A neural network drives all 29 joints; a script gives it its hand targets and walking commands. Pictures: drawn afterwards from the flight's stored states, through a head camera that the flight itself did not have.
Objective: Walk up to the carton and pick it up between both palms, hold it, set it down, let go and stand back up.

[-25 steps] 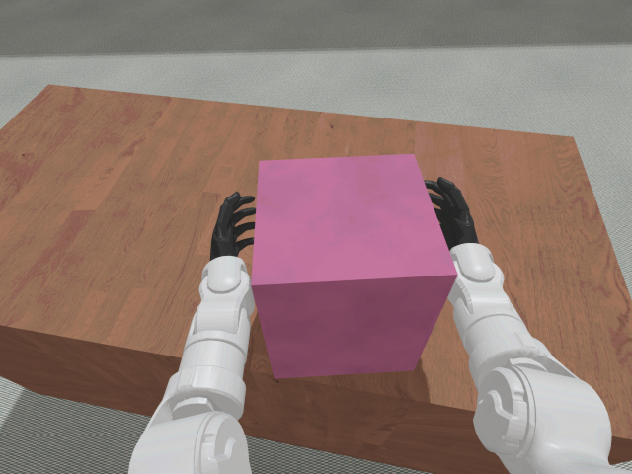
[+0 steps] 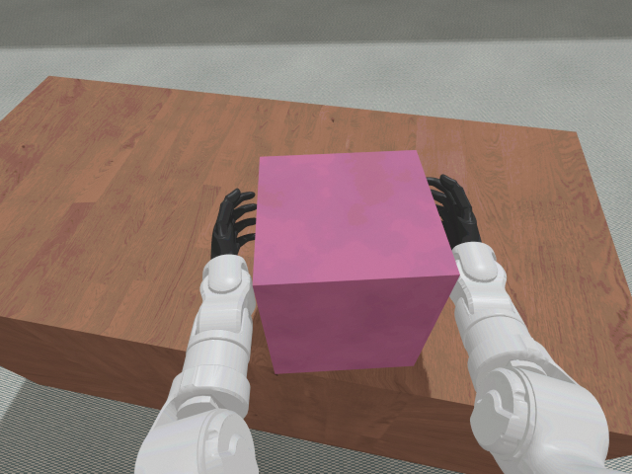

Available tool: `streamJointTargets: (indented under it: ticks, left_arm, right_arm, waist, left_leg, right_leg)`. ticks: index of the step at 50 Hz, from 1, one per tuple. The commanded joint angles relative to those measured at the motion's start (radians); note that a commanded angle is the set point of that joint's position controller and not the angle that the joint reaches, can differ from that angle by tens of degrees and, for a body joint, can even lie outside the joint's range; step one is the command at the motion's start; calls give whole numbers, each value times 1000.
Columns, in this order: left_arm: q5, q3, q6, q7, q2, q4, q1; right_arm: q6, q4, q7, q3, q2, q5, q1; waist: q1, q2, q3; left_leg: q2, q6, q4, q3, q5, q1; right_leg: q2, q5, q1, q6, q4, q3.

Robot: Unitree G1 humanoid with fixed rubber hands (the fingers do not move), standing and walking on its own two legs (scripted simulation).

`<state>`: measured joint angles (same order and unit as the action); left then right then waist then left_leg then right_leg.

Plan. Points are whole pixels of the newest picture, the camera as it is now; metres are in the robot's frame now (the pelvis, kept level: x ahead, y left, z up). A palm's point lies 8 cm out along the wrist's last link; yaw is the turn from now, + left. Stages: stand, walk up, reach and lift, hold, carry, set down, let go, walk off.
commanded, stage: set down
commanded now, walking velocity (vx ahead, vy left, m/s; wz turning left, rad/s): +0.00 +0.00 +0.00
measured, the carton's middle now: (341, 268) +0.41 +0.03 -0.01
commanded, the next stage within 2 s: none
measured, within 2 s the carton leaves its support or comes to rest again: neither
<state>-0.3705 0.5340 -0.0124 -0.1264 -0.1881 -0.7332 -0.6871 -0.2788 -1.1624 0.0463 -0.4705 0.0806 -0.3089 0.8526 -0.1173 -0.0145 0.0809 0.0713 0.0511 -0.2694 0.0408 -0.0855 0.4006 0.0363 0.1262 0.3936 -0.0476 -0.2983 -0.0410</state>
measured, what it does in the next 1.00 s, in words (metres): stands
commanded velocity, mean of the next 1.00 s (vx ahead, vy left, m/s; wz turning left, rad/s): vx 0.00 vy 0.00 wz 0.00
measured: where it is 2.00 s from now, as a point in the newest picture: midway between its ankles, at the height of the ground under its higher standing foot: outside the picture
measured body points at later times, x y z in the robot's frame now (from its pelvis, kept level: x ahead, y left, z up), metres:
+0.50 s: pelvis +0.00 +0.00 +0.00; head +0.08 +0.01 +0.44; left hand +0.39 +0.18 +0.05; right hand +0.45 -0.12 +0.05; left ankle +0.01 +0.15 -0.75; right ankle +0.00 -0.09 -0.75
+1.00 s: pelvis +0.00 +0.00 +0.00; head +0.08 +0.01 +0.44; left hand +0.38 +0.18 +0.04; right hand +0.45 -0.12 +0.05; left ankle +0.01 +0.15 -0.75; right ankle +0.00 -0.09 -0.75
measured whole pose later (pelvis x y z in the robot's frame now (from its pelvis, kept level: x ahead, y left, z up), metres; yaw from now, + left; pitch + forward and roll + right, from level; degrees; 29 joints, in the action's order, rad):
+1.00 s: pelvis +0.00 +0.00 +0.00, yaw -1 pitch +11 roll +0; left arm -0.44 0.57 -0.04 -0.11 -0.24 -0.63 -0.62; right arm -0.30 -1.09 0.11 -0.53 0.04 -0.35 0.81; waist -0.10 -0.03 0.03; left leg 0.07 0.04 -0.28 0.07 -0.10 0.37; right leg 0.03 0.15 0.38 -0.05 -0.33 -0.04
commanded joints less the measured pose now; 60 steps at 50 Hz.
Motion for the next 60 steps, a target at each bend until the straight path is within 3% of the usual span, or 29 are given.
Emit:
streamJointTargets:
  ticks: [1,3,4,5,6,7,9,13,15,18,20,22,26,27,31,32,33,34,38,40,44,49,52,53,54,56,57,59,60]
  left_arm:
    - [-26,-271,-52,55,-426,61,-492]
    - [-37,-268,-51,52,-437,53,-465]
    - [-31,-281,-51,52,-438,51,-475]
    - [-37,-266,-49,53,-441,48,-460]
    - [-37,-285,-36,44,-458,68,-464]
    - [-34,-279,-31,38,-446,68,-450]
    - [-37,-282,-23,31,-455,90,-458]
    - [-43,-280,-12,27,-448,101,-438]
    - [-46,-278,-15,29,-451,98,-425]
    - [-66,-275,-12,31,-469,93,-398]
    - [-70,-264,-14,37,-467,89,-376]
    - [-68,-260,-20,41,-459,98,-362]
    - [-80,-254,-21,50,-457,96,-341]
    - [-77,-250,-29,49,-455,103,-347]
    - [-79,-255,-27,53,-459,85,-335]
    - [-79,-250,-31,55,-459,89,-343]
    - [-69,-255,-30,53,-431,99,-341]
    - [-71,-239,-33,52,-439,89,-342]
    - [-86,-234,-31,51,-434,105,-344]
    - [-88,-225,-30,50,-423,88,-314]
    - [-95,-235,-35,46,-452,98,-330]
    - [-101,-204,-46,37,-400,94,-312]
    - [-79,-205,-60,22,-346,96,-323]
    - [-79,-208,-63,13,-323,94,-326]
    - [-79,-180,-59,4,-283,88,-317]
    - [-61,-168,-62,-20,-213,98,-321]
    - [-32,-186,-60,-35,-182,113,-331]
    - [14,-213,-60,-68,-103,102,-354]
    - [46,-230,-66,-83,-80,90,-367]
  right_arm:
    - [-30,31,102,191,-505,-59,466]
    - [-32,24,104,183,-490,-63,465]
    - [-34,30,106,168,-489,-67,464]
    - [-32,34,107,173,-495,-72,449]
    - [-26,8,118,139,-445,-81,448]
    - [-27,18,125,152,-429,-80,459]
    - [-20,2,133,131,-434,-69,433]
    - [-19,23,138,125,-414,-84,436]
    - [-22,36,139,137,-441,-78,439]
    - [-20,27,142,134,-456,-85,427]
    - [-16,10,142,132,-465,-90,401]
    - [-22,24,135,153,-461,-84,394]
    - [-23,28,132,146,-479,-93,371]
    - [-25,30,136,153,-483,-85,367]
    - [-18,30,129,149,-478,-95,352]
    - [-21,50,131,149,-487,-95,365]
    - [-17,39,130,159,-468,-89,349]
    - [-19,47,134,158,-473,-88,367]
    - [-12,46,136,140,-479,-99,336]
    - [-9,48,136,145,-449,-103,331]
    - [-13,27,140,126,-464,-110,320]
    - [-16,36,134,137,-428,-98,323]
    - [-23,71,121,135,-367,-81,348]
    - [-22,62,114,117,-323,-80,352]
    - [-12,35,109,125,-285,-66,332]
    - [-12,64,95,151,-207,-13,348]
    - [-13,73,85,159,-145,21,369]
    - [-4,71,59,199,-40,91,402]
    - [0,63,43,220,-10,130,424]
  waist:
    - [-5,-78,502]
    - [-9,-73,477]
    - [8,-72,489]
    - [-3,-71,462]
    - [31,-35,471]
    - [8,-48,463]
    - [11,-26,460]
    - [19,-42,456]
    - [0,-39,465]
    - [2,-27,437]
    - [1,-49,407]
    - [-1,-56,410]
    - [6,-62,387]
    - [-6,-56,383]
    - [16,-63,382]
    - [2,-64,373]
    - [13,-78,383]
    - [-4,-87,382]
    - [7,-65,355]
    - [5,-83,351]
    - [8,-40,354]
    - [4,-67,349]
    - [0,-69,403]
    - [-2,-39,424]
    - [-14,-53,395]
    - [-32,-56,414]
    - [-17,-57,436]
    - [-29,-39,445]
    - [-19,-61,459]
  left_leg:
    - [-50,-68,-31,83,200,-172]
    - [-46,-65,-35,83,237,-189]
    - [-47,-66,-36,81,225,-206]
    - [-48,-67,-32,87,209,-203]
    - [-42,-56,-32,75,205,-242]
    - [-33,-53,-35,74,216,-267]
    - [-33,-54,-52,72,249,-308]
    - [-35,-54,-48,73,238,-314]
    - [-41,-58,-54,81,260,-314]
    - [-40,-53,-52,78,271,-305]
    - [-44,-62,-50,82,261,-282]
    - [-44,-64,-48,78,279,-264]
    - [-47,-72,-41,86,239,-235]
    - [-47,-75,-44,90,253,-235]
    - [-47,-81,-39,85,199,-219]
    - [-47,-84,-41,87,204,-230]
    - [-48,-87,-35,87,193,-216]
    - [-48,-89,-37,90,189,-211]
    - [-45,-89,-33,90,169,-232]
    - [-45,-87,-33,85,187,-236]
    - [-43,-83,-53,81,213,-259]
    - [-50,-83,-51,82,213,-227]
    - [-51,-80,-67,79,223,-224]
    - [-50,-76,-71,83,230,-227]
    - [-49,-75,-71,78,255,-229]
    - [-50,-75,-80,82,252,-230]
    - [-46,-69,-77,79,248,-229]
    - [-48,-66,-87,79,232,-195]
    - [-49,-68,-98,79,218,-186]
  right_leg:
    - [-21,-293,-311,68,-22,-19]
    - [-14,-286,-282,64,-24,-27]
    - [-12,-265,-268,61,-17,-24]
    - [-15,-235,-261,61,-9,-24]
    - [-6,-169,-213,52,-2,-39]
    - [-2,-142,-178,46,9,-47]
    - [0,-124,-143,32,22,-47]
    - [1,-113,-124,35,22,-46]
    - [1,-148,-142,36,16,-43]
    - [4,-154,-145,39,6,-47]
    - [-6,-159,-180,38,12,-41]
    - [-9,-224,-202,50,-4,-35]
    - [-11,-205,-216,52,-9,-36]
    - [-13,-202,-205,50,-11,-29]
    - [-22,-178,-209,53,-8,-24]
    - [-17,-154,-194,52,-4,-27]
    - [-19,-167,-212,50,-8,-19]
    - [-18,-156,-213,51,-14,-21]
    - [-23,-98,-178,47,3,-19]
    - [-15,-109,-190,51,-5,-19]
    - [-17,-97,-144,37,4,-23]
    - [-16,-137,-170,45,-11,-21]
    - [-8,-157,-172,48,-20,-18]
    - [-12,-165,-173,41,-29,-10]
    - [-9,-144,-158,42,-23,-16]
    - [-6,-151,-166,42,-20,-7]
    - [1,-141,-165,42,-25,-9]
    - [3,-130,-153,39,-27,-1]
    - [9,-116,-131,37,-19,5]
